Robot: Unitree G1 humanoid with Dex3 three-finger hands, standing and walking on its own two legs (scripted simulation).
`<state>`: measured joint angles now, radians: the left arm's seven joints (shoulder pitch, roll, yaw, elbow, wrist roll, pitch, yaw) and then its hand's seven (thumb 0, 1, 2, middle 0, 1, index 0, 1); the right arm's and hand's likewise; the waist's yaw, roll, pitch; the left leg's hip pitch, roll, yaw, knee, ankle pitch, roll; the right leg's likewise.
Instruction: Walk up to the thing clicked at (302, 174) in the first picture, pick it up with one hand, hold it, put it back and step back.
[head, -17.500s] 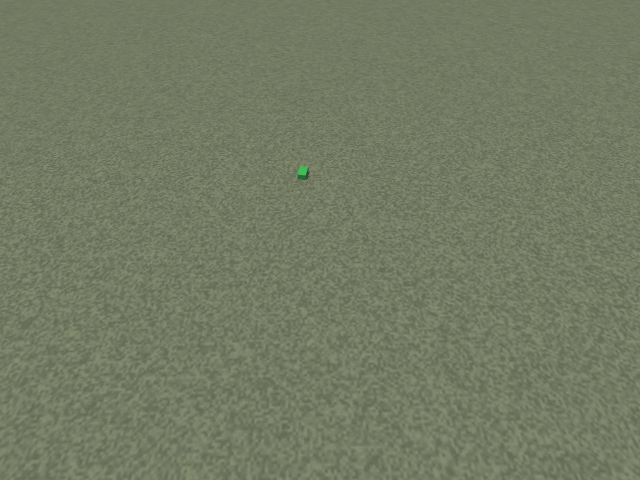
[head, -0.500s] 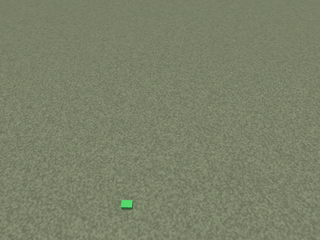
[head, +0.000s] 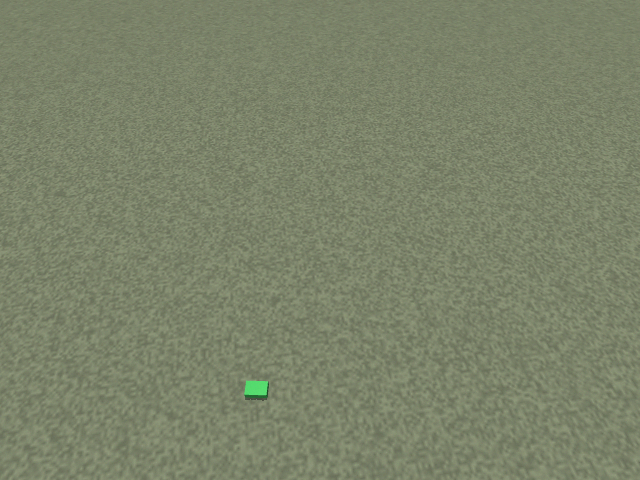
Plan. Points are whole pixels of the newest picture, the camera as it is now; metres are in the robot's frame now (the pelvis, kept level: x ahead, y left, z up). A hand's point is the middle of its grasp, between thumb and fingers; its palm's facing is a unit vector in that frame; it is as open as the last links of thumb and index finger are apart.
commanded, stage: walk up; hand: left
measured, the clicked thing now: (256, 389) +0.47 +0.21 -0.76
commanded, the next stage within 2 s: none
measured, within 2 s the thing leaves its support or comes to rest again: neither
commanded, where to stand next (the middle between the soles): +0.08 +0.01 m, yaw +0 degrees
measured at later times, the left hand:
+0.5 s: hand out of the picture +0.03 +0.28 -0.16, palm faces +0.01 -0.93 -0.37, open 7.4 cm
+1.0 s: hand out of the picture +0.13 +0.29 -0.17, palm faces +0.03 -0.90 -0.43, open 7.4 cm
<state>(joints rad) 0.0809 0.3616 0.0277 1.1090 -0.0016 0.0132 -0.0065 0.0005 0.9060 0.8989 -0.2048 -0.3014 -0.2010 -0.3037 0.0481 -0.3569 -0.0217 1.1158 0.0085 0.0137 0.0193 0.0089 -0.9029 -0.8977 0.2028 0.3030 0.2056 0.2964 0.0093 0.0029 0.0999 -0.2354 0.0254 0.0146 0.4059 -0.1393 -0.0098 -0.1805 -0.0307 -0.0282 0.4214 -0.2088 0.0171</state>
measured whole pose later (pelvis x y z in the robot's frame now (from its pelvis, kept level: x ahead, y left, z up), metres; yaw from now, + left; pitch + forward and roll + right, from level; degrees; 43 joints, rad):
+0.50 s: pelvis -0.03 +0.00 -0.01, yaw +4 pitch -2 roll +1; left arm 0.23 0.40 0.06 0.94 0.05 0.03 -0.03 0.00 0.90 0.90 -0.21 -0.30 -0.20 -0.30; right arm 0.32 -0.38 -0.08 0.98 -0.05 0.00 0.05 0.01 -0.90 -0.90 0.20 0.30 0.21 0.30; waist -0.03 -0.04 0.05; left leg -0.12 -0.02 0.02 0.50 -0.36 0.04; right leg -0.43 -0.01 0.05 0.89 -0.44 -0.02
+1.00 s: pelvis -0.02 +0.02 -0.05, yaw +4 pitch -2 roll +0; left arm 0.02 0.37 0.03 0.77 0.04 0.04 0.03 0.00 0.90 0.90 -0.21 -0.30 -0.20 -0.30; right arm 0.15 -0.41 -0.06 0.82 0.01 0.06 -0.01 0.01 -0.91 -0.90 0.20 0.30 0.20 0.30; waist 0.01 0.02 0.19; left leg -0.37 0.00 -0.05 0.92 -0.47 -0.02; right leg -0.56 -0.09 -0.01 0.74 -0.14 0.00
